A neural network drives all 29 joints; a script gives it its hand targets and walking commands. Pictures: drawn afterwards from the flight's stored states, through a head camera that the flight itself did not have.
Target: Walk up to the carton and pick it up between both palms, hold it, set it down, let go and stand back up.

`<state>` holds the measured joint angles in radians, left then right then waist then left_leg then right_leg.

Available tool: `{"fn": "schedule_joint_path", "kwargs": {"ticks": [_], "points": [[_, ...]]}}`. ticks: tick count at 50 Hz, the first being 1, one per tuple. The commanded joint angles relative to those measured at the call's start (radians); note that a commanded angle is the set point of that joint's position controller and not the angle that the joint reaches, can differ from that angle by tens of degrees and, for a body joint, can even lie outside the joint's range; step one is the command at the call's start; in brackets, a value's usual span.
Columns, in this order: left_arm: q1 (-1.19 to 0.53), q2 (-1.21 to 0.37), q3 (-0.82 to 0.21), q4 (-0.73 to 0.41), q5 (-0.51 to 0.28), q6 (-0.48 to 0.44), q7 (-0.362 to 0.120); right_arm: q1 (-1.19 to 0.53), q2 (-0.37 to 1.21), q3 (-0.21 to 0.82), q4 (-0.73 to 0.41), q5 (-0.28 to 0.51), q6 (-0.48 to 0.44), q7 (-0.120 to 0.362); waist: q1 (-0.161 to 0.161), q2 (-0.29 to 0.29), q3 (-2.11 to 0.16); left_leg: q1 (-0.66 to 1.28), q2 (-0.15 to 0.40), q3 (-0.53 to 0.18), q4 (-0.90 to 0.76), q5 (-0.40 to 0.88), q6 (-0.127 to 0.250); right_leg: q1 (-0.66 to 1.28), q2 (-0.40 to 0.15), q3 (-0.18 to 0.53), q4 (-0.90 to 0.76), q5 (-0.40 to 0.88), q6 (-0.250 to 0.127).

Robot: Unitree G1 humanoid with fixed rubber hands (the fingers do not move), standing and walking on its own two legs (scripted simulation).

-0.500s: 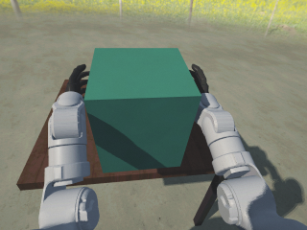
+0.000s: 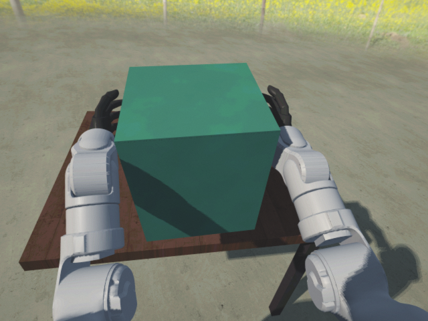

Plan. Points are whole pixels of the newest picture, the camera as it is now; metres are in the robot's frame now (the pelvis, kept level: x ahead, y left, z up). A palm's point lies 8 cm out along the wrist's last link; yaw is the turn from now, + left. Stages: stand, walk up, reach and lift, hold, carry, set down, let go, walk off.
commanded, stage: hold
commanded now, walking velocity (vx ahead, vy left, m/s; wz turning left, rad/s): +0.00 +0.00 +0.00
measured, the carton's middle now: (195, 153) +0.37 +0.01 +0.19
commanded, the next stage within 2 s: none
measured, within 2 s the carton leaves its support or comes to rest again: neither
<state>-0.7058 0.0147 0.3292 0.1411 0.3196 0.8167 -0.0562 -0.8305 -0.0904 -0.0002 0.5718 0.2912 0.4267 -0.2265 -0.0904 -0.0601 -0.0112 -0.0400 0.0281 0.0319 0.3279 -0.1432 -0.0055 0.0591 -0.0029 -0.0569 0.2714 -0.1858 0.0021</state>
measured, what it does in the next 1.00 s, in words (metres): stands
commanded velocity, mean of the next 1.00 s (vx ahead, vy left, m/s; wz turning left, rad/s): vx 0.00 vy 0.00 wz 0.00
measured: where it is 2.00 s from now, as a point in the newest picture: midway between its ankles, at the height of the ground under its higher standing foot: outside the picture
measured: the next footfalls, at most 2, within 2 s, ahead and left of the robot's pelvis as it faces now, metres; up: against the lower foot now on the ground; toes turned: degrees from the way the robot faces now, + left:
none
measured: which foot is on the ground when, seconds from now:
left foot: down 0.00-1.00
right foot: down 0.00-1.00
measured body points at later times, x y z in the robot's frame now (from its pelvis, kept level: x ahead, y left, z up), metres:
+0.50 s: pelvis +0.00 +0.00 +0.00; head -0.07 +0.02 +0.45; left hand +0.37 +0.16 +0.23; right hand +0.38 -0.14 +0.24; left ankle +0.03 +0.12 -0.75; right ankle -0.01 -0.12 -0.75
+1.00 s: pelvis +0.00 +0.00 +0.00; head -0.07 +0.03 +0.44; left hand +0.37 +0.17 +0.23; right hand +0.38 -0.14 +0.24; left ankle +0.03 +0.12 -0.75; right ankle -0.01 -0.12 -0.75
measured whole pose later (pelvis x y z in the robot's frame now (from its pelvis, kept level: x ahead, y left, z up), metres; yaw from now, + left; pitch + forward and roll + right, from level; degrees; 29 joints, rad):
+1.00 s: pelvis +0.00 +0.00 +0.00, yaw +0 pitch -9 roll -1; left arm -0.72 0.01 0.33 0.15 0.33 0.82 -0.07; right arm -0.83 -0.08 -0.02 0.57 0.28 0.44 -0.22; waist -0.09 -0.06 -0.01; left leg -0.04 0.02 0.02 0.33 -0.14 0.00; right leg 0.06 0.00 -0.05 0.28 -0.18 0.00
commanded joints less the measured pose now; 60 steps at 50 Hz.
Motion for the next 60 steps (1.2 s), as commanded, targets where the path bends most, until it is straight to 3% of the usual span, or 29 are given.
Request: {"fn": "schedule_joint_path", "kwargs": {"ticks": [1,25,56,57,60], "points": [[-0.633,-0.523,-0.465,-0.149,-0.176,-0.056,-0.136,-0.709,0.572,0.342,-0.319,0.119,-0.018,0.082,-0.012,0.097,-0.354,0.207,-0.071,0.004,0.016,0.308,-0.031,-0.045,0.071,-0.011,-0.027,0.234,0.060],[-0.653,-0.517,-0.435,-0.087,-0.162,-0.054,-0.144,-0.746,0.588,0.316,-0.290,0.076,-0.014,0.092,0.003,0.063,-0.337,0.172,-0.070,0.015,-0.019,0.177,-0.001,-0.061,0.061,-0.004,-0.038,0.155,0.061],[-0.661,-0.542,-0.459,-0.094,-0.168,-0.061,-0.131,-0.749,0.573,0.304,-0.275,0.081,-0.024,0.101,-0.005,0.085,-0.338,0.183,-0.064,0.006,-0.010,0.210,-0.017,-0.072,0.070,-0.008,-0.038,0.141,0.054],[-0.735,-0.524,-0.486,-0.154,-0.192,-0.078,-0.127,-0.701,0.598,0.308,-0.251,0.075,-0.023,0.101,-0.033,0.108,-0.365,0.189,-0.059,0.002,-0.007,0.243,-0.037,-0.058,0.071,-0.015,-0.022,0.183,0.051],[-0.688,-0.533,-0.473,-0.107,-0.175,-0.076,-0.123,-0.713,0.584,0.311,-0.255,0.074,-0.025,0.100,-0.017,0.107,-0.346,0.192,-0.064,0.002,-0.003,0.237,-0.034,-0.058,0.067,-0.010,-0.033,0.183,0.052]]}}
